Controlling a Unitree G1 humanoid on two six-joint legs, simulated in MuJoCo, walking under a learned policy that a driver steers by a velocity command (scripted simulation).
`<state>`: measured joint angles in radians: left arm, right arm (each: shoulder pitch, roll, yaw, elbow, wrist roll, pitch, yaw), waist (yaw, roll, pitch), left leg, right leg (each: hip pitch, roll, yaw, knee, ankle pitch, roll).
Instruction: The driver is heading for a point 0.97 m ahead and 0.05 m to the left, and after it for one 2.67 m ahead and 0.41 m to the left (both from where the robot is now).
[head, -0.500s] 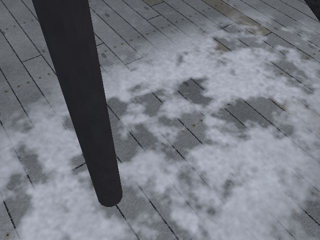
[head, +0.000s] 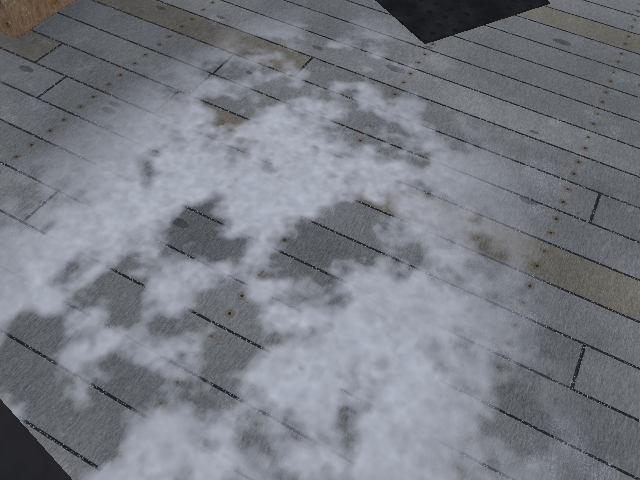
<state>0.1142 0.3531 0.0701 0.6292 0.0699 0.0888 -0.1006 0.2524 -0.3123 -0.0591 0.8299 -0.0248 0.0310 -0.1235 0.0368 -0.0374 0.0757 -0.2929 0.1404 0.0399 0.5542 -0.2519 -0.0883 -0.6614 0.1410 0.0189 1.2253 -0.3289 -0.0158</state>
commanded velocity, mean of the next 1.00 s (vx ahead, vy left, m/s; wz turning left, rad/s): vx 0.92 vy -0.04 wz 0.19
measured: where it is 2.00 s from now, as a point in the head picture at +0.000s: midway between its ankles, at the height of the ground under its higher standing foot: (341, 203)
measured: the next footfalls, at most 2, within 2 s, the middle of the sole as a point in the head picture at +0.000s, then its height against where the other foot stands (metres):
right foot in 0.26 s outside the picture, level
left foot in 0.68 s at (415, 452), level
